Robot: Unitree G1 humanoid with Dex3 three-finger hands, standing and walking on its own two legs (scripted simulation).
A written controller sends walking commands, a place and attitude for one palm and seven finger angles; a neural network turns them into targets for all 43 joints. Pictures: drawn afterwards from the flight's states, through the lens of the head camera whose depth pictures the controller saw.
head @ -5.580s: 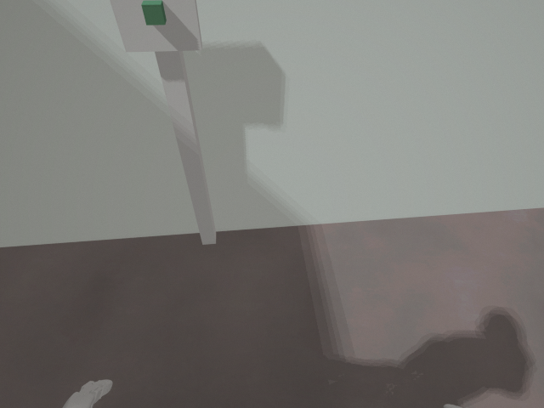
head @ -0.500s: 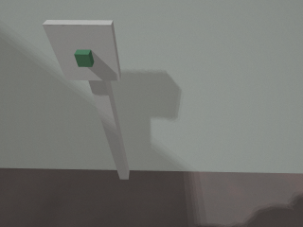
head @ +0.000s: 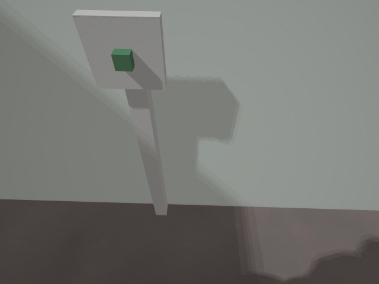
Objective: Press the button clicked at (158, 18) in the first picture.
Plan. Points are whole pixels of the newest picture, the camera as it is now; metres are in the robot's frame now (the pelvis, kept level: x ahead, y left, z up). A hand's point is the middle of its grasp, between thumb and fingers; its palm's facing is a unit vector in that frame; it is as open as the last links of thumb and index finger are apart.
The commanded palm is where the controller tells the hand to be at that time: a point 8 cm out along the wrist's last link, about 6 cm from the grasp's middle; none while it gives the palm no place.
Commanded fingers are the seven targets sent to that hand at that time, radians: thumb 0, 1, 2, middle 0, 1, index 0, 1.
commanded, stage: look again from close up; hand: left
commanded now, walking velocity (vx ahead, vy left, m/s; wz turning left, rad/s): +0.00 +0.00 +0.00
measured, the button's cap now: (123, 59) +0.54 +0.19 +0.20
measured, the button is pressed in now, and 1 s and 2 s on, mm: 0 0 0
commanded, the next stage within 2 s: shuffle to correct the standing spot in 0.26 s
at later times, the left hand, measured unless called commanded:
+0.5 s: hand out of the picture +0.01 +0.18 -0.17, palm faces +0.01 -0.98 -0.19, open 7.4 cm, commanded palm none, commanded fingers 0.00 0.90 0.90 -0.20 -0.30 -0.20 -0.30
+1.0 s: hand out of the picture +0.02 +0.16 -0.19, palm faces +0.08 -0.97 -0.21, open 7.4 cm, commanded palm none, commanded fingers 0.00 0.90 0.90 -0.20 -0.30 -0.20 -0.30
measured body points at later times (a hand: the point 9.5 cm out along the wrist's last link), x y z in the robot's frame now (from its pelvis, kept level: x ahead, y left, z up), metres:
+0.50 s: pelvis +0.02 +0.01 +0.00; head +0.03 +0.00 +0.45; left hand +0.01 +0.23 -0.16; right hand +0.00 -0.20 -0.16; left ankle -0.01 +0.11 -0.73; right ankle -0.01 -0.11 -0.73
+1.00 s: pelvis +0.04 -0.01 -0.01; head +0.08 +0.00 +0.44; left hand +0.02 +0.21 -0.17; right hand +0.11 -0.25 -0.15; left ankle +0.02 +0.10 -0.74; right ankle +0.00 -0.11 -0.73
